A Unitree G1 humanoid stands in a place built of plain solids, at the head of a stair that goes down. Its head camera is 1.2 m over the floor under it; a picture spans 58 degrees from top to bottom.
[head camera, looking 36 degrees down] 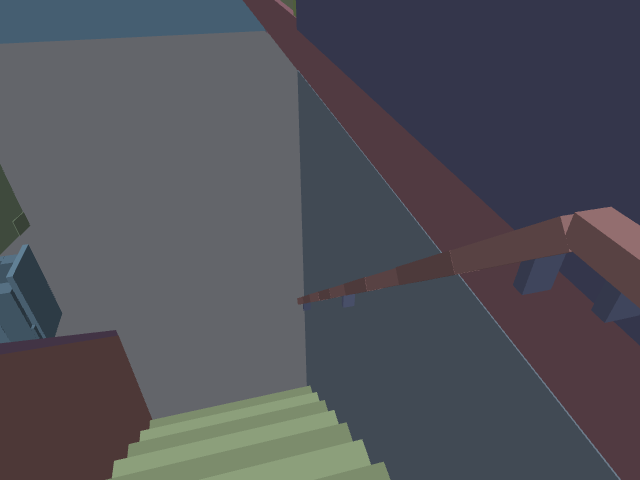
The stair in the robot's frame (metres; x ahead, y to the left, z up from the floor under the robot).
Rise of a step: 0.21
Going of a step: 0.21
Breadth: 1.20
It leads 14 degrees to the left of straight ahead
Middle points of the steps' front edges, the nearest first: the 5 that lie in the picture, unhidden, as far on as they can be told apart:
1.09 0.44 -0.85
1.30 0.50 -1.07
1.51 0.55 -1.28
1.71 0.60 -1.49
1.92 0.66 -1.71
